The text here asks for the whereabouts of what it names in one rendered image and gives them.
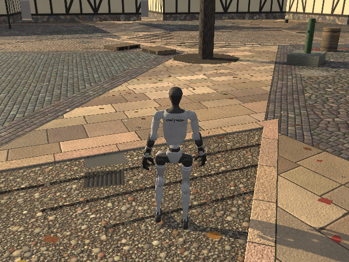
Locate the robot right thigh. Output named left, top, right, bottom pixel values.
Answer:
left=180, top=153, right=192, bottom=194

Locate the left robot hand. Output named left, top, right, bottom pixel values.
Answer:
left=141, top=156, right=154, bottom=170

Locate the robot right forearm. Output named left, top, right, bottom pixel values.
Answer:
left=195, top=132, right=205, bottom=156

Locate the right robot upper arm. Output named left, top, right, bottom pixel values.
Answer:
left=187, top=110, right=200, bottom=140

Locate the left robot upper arm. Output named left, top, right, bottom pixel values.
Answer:
left=149, top=110, right=164, bottom=141

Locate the right robot hand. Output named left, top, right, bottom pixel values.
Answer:
left=194, top=154, right=207, bottom=167

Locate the left robot shin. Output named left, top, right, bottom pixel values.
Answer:
left=155, top=178, right=163, bottom=215

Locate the robot left forearm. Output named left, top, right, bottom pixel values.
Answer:
left=143, top=133, right=155, bottom=158

